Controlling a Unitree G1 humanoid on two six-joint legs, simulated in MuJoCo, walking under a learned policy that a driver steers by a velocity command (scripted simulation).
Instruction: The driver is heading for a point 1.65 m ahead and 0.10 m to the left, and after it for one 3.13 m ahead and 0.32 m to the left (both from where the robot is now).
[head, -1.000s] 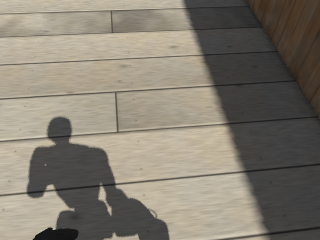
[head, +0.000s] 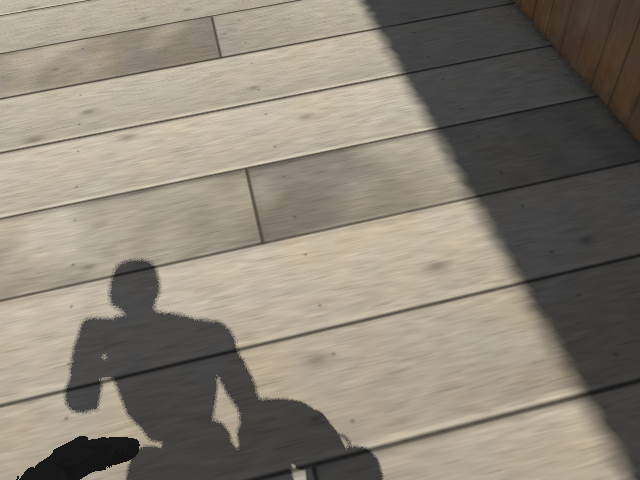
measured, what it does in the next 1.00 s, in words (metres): walks ahead, turning left: right foot, then left foot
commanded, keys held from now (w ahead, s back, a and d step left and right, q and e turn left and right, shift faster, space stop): w+e+shift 0.12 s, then w+q+shift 0.88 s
